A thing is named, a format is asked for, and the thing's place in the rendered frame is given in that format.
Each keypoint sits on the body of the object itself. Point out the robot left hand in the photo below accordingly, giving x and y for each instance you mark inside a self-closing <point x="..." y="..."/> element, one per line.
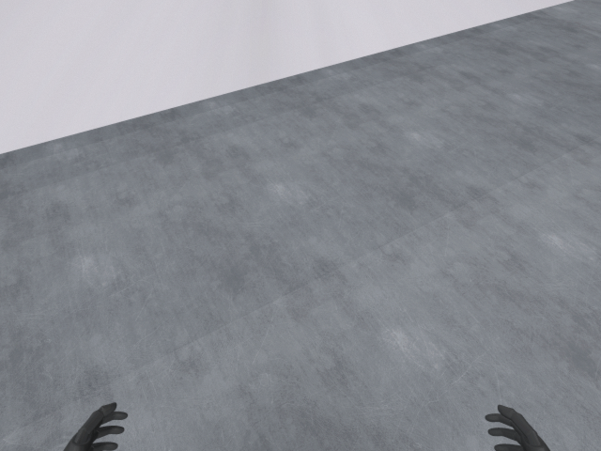
<point x="90" y="431"/>

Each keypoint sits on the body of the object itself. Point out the robot right hand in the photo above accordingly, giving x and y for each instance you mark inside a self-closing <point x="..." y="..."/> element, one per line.
<point x="522" y="432"/>

